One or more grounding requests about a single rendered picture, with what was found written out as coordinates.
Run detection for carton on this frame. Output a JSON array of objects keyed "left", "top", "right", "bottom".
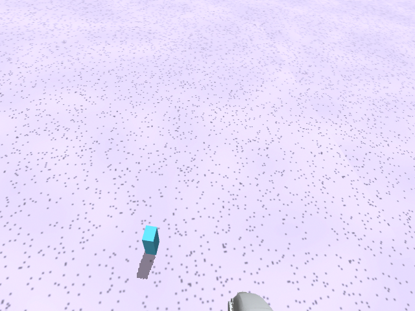
[{"left": 142, "top": 225, "right": 160, "bottom": 255}]

